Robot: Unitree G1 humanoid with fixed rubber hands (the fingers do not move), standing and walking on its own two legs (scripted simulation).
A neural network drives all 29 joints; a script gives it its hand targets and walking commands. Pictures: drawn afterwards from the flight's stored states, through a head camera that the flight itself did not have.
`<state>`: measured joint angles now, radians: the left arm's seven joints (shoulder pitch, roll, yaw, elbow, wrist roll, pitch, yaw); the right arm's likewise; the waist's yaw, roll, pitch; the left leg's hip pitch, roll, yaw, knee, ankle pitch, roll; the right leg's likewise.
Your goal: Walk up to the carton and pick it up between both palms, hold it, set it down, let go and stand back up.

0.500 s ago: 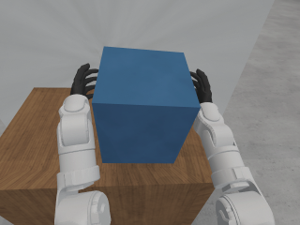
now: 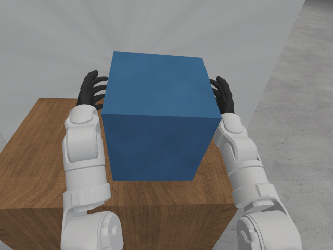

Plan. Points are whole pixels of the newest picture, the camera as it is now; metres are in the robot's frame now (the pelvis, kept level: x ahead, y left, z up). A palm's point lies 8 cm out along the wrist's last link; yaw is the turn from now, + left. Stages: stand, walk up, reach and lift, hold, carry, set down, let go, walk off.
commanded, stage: hold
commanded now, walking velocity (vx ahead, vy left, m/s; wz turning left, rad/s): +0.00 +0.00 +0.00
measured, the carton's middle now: (156, 121) +0.38 +0.02 +0.14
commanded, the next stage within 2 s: none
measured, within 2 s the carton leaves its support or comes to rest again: neither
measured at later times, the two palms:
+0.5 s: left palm (92, 107) +0.36 +0.16 +0.20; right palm (224, 111) +0.36 -0.14 +0.19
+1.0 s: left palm (90, 106) +0.36 +0.16 +0.20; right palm (224, 111) +0.36 -0.14 +0.19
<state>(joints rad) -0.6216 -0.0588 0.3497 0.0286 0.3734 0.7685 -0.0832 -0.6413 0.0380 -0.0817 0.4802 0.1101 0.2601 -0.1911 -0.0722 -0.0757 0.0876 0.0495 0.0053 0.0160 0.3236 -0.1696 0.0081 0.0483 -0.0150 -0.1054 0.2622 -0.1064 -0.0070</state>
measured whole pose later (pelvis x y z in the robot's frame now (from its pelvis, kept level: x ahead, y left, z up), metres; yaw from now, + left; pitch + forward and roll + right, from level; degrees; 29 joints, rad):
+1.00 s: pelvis +0.00 +0.00 +0.00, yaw +0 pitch -12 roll -1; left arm -0.62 -0.07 0.35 0.02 0.38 0.77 -0.07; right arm -0.64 0.02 -0.07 0.49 0.12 0.25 -0.19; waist -0.07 -0.07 0.09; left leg 0.06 0.01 0.02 0.32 -0.18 0.01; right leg 0.05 -0.01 -0.10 0.26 -0.11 -0.01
